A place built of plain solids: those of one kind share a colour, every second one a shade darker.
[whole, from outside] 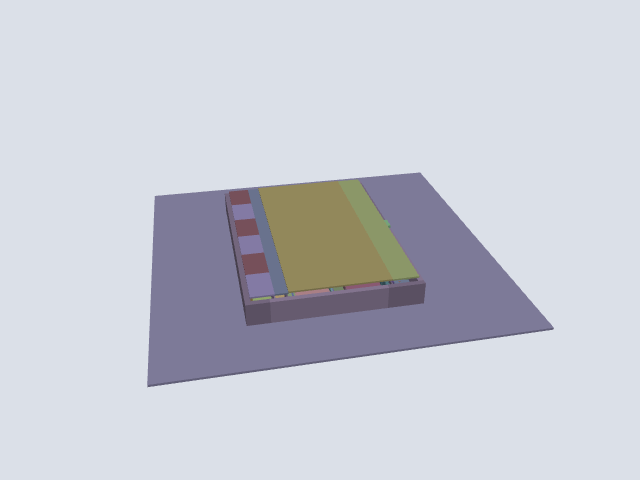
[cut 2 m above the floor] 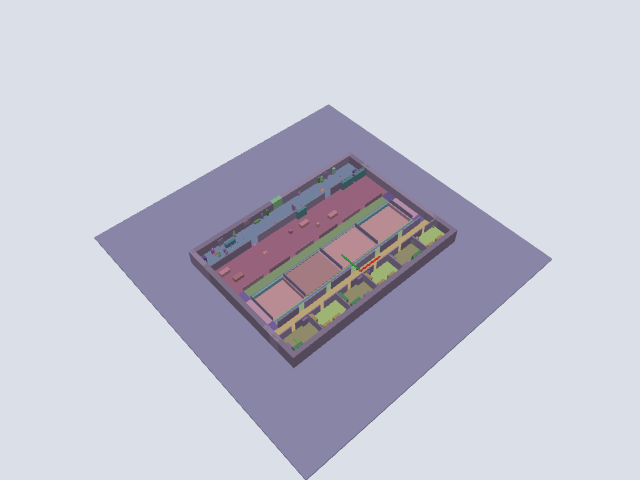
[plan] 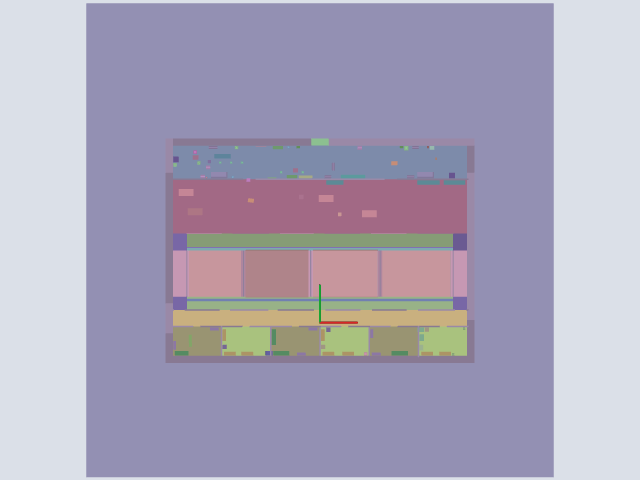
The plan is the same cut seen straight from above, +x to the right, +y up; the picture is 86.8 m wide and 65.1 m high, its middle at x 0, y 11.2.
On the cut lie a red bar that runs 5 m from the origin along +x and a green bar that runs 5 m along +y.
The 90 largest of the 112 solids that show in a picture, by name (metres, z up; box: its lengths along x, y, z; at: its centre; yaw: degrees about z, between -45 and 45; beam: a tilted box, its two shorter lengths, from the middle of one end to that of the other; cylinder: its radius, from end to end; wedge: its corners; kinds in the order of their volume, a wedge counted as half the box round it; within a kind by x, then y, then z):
{
 "ground_under_all_1": {"box": [63.43, 64.27, 0.4], "at": [0.0, 11.17, -0.75]},
 "wall_1": {"box": [1.0, 5.85, 4.18], "at": [-20.45, -2.56, 1.49]},
 "wall_2": {"box": [1.0, 4.05, 4.18], "at": [-20.45, 0.58, 1.49]},
 "wall_3": {"box": [1.0, 19.52, 4.18], "at": [-20.45, 10.57, 1.49]},
 "wall_4": {"box": [1.0, 6.45, 4.18], "at": [-20.45, 21.75, 1.49]},
 "wall_5": {"box": [2.97, 0.2, 4.18], "at": [-18.67, -0.54, 1.49]},
 "wall_6": {"box": [8.49, 1.0, 4.18], "at": [-16.71, -4.99, 1.49]},
 "wall_7": {"box": [4.75, 0.2, 4.18], "at": [-15.98, 1.71, 1.49]},
 "wall_8": {"box": [9.71, 0.2, 4.18], "at": [-15.3, 19.43, 1.49]},
 "wall_9": {"box": [2.97, 0.2, 4.18], "at": [-14.75, -0.54, 1.49]},
 "wall_10": {"box": [0.2, 4.25, 4.18], "at": [-13.37, -2.56, 1.49]},
 "wall_11": {"box": [5.73, 0.2, 4.18], "at": [-13.37, -0.54, 1.49]},
 "wall_12": {"box": [2.97, 0.2, 4.18], "at": [-11.98, -0.54, 1.49]},
 "wall_13": {"box": [19.75, 1.0, 4.18], "at": [-11.08, 24.48, 1.49]},
 "wall_14": {"box": [8.49, 1.0, 4.18], "at": [-10.03, -4.99, 1.49]},
 "wall_15": {"box": [5.17, 0.2, 4.18], "at": [-9.62, 1.71, 1.49]},
 "wall_16": {"box": [0.2, 4.25, 4.18], "at": [-6.68, -2.56, 1.49]},
 "wall_17": {"box": [5.73, 0.2, 4.18], "at": [-6.68, -0.54, 1.49]},
 "wall_18": {"box": [2.97, 0.2, 4.18], "at": [-5.3, -0.54, 1.49]},
 "wall_19": {"box": [8.49, 1.0, 4.18], "at": [-3.34, -4.99, 1.49]},
 "wall_20": {"box": [4.91, 0.2, 4.18], "at": [-3.28, 1.71, 1.49]},
 "wall_21": {"box": [2.97, 0.2, 4.18], "at": [-1.38, -0.54, 1.49]},
 "wall_22": {"box": [0.2, 4.25, 4.18], "at": [0.0, -2.56, 1.49]},
 "wall_23": {"box": [17.48, 0.2, 4.18], "at": [0.0, 19.43, 1.49]},
 "wall_24": {"box": [4.77, 0.2, 4.18], "at": [3.11, 1.71, 1.49]},
 "wall_25": {"box": [8.49, 1.0, 4.18], "at": [3.34, -4.99, 1.49]},
 "wall_26": {"box": [0.2, 4.25, 4.18], "at": [6.68, -2.56, 1.49]},
 "wall_27": {"box": [5.73, 0.2, 4.18], "at": [6.68, -0.54, 1.49]},
 "wall_28": {"box": [2.97, 0.2, 4.18], "at": [8.07, -0.54, 1.49]},
 "wall_29": {"box": [4.74, 0.2, 4.18], "at": [9.41, 1.71, 1.49]},
 "wall_30": {"box": [8.49, 1.0, 4.18], "at": [10.03, -4.99, 1.49]},
 "wall_31": {"box": [19.75, 1.0, 4.18], "at": [11.08, 24.48, 1.49]},
 "wall_32": {"box": [2.97, 0.2, 4.18], "at": [11.98, -0.54, 1.49]},
 "wall_33": {"box": [0.2, 4.25, 4.18], "at": [13.37, -2.56, 1.49]},
 "wall_34": {"box": [5.73, 0.2, 4.18], "at": [13.37, -0.54, 1.49]},
 "wall_35": {"box": [2.97, 0.2, 4.18], "at": [14.75, -0.54, 1.49]},
 "wall_36": {"box": [9.71, 0.2, 4.18], "at": [15.3, 19.43, 1.49]},
 "wall_37": {"box": [5.03, 0.2, 4.18], "at": [15.79, 1.71, 1.49]},
 "wall_38": {"box": [8.49, 1.0, 4.18], "at": [16.71, -4.99, 1.49]},
 "wall_39": {"box": [2.97, 0.2, 4.18], "at": [18.67, -0.54, 1.49]},
 "wall_40": {"box": [1.0, 5.85, 4.18], "at": [20.45, -2.56, 1.49]},
 "wall_41": {"box": [1.0, 4.05, 4.18], "at": [20.45, 0.58, 1.49]},
 "wall_42": {"box": [1.0, 19.52, 4.18], "at": [20.45, 10.57, 1.49]},
 "wall_43": {"box": [1.0, 6.45, 4.18], "at": [20.45, 21.75, 1.49]},
 "floor_yard_1": {"box": [40.1, 7.35, 1.46], "at": [0.0, 15.76, 0.13]},
 "floor_lobby_1": {"box": [40.1, 4.65, 1.46], "at": [0.0, 21.75, 0.13]},
 "floor_plot_1": {"box": [7.05, 6.27, 0.6], "at": [-14.22, 6.64, -0.3]},
 "floor_plot_2": {"box": [8.55, 6.27, 1.46], "at": [-5.83, 6.64, 0.13]},
 "floor_plot_3": {"box": [8.8, 6.27, 1.46], "at": [3.45, 6.64, 0.13]},
 "floor_plot_4": {"box": [9.3, 6.27, 0.6], "at": [13.1, 6.64, -0.3]},
 "ceil_hall_1": {"box": [40.1, 17.72, 0.3], "at": [0.0, 10.57, 4.46]},
 "floor_walkway_1": {"box": [36.1, 1.2, 1.46], "at": [0.0, 2.31, 0.13]},
 "floor_walkway_2": {"box": [36.1, 0.28, 1.46], "at": [0.0, 3.37, 0.13]},
 "floor_walkway_3": {"box": [36.1, 1.83, 1.46], "at": [0.0, 11.16, 0.13]},
 "floor_back_corridor_1": {"box": [40.1, 2.25, 1.46], "at": [0.0, 0.58, 0.13]},
 "floor_office_1": {"box": [6.69, 4.05, 1.46], "at": [-16.71, -2.56, 0.13]},
 "floor_office_2": {"box": [6.69, 4.05, 1.46], "at": [-3.34, -2.56, 0.13]},
 "floor_office_3": {"box": [6.69, 4.05, 1.46], "at": [10.03, -2.56, 0.13]},
 "floor_store_1": {"box": [6.69, 4.05, 1.46], "at": [-10.03, -2.56, 0.13]},
 "floor_store_2": {"box": [6.69, 4.05, 1.46], "at": [3.34, -2.56, 0.13]},
 "floor_store_3": {"box": [6.69, 4.05, 1.46], "at": [16.71, -2.56, 0.13]},
 "floor_baulk_1": {"box": [2.3, 6.27, 1.46], "at": [-18.9, 6.64, 0.13]},
 "floor_baulk_2": {"box": [0.6, 6.27, 1.46], "at": [-10.4, 6.64, 0.13]},
 "floor_baulk_3": {"box": [0.6, 6.27, 1.46], "at": [-1.25, 6.64, 0.13]},
 "floor_baulk_4": {"box": [0.6, 6.27, 1.46], "at": [8.15, 6.64, 0.13]},
 "floor_baulk_5": {"box": [2.3, 6.27, 1.46], "at": [18.9, 6.64, 0.13]},
 "ceil_lobby_1": {"box": [40.1, 4.65, 0.3], "at": [0.0, 21.75, 4.41]},
 "ceil_back_corridor_1": {"box": [40.1, 2.25, 0.3], "at": [0.0, 0.58, 4.26]},
 "ceil_office_1": {"box": [6.69, 4.05, 0.3], "at": [-16.71, -2.56, 4.26]},
 "ceil_office_2": {"box": [6.69, 4.05, 0.3], "at": [-3.34, -2.56, 4.26]},
 "ceil_office_3": {"box": [6.69, 4.05, 0.3], "at": [10.03, -2.56, 4.26]},
 "ceil_store_1": {"box": [6.69, 4.05, 0.3], "at": [-10.03, -2.56, 4.26]},
 "ceil_store_2": {"box": [6.69, 4.05, 0.3], "at": [3.34, -2.56, 4.26]},
 "ceil_store_3": {"box": [6.69, 4.05, 0.3], "at": [16.71, -2.56, 4.26]},
 "floor_walkway_end_1": {"box": [2.0, 1.8, 1.46], "at": [-19.05, 2.61, 0.13]},
 "floor_walkway_end_2": {"box": [2.0, 2.3, 1.46], "at": [-19.05, 10.93, 0.13]},
 "floor_walkway_end_3": {"box": [2.0, 1.8, 1.46], "at": [19.05, 2.61, 0.13]},
 "floor_walkway_end_4": {"box": [2.0, 2.3, 1.46], "at": [19.05, 10.93, 0.13]},
 "floor_walkway_cope_far_1": {"box": [36.1, 0.34, 1.46], "at": [0.0, 9.95, 0.13]},
 "floor_walkway_warn_near_1": {"box": [36.1, 0.32, 1.46], "at": [0.0, 3.07, 0.13]},
 "door_leaf_1": {"box": [2.4, 0.97, 4.73], "at": [0.0, 24.5, 1.76]},
 "cabinets_office_1": {"box": [1.85, 0.6, 2.0], "at": [-18.77, -4.16, 1.86]},
 "cabinets_office_2": {"box": [0.6, 2.15, 2.0], "at": [-6.25, -1.97, 1.86]},
 "cabinets_office_3": {"box": [2.15, 0.6, 2.0], "at": [-5.26, -4.16, 1.86]},
 "cabinets_office_4": {"box": [2.25, 0.6, 2.0], "at": [10.81, -4.16, 1.86]},
 "cabinets_hall_1": {"box": [2.35, 0.6, 2.0], "at": [2.02, 19.0, 1.86]},
 "cabinets_hall_2": {"box": [3.05, 0.6, 2.0], "at": [14.72, 19.0, 1.86]},
 "cabinets_hall_3": {"box": [2.9, 0.6, 2.0], "at": [18.25, 19.0, 1.86]},
 "floor_walkway_warn_far_1": {"box": [36.1, 0.13, 1.46], "at": [0.0, 10.19, 0.13]},
 "lockers_lobby_1": {"box": [3.35, 0.5, 1.8], "at": [4.47, 19.81, 1.76]}
}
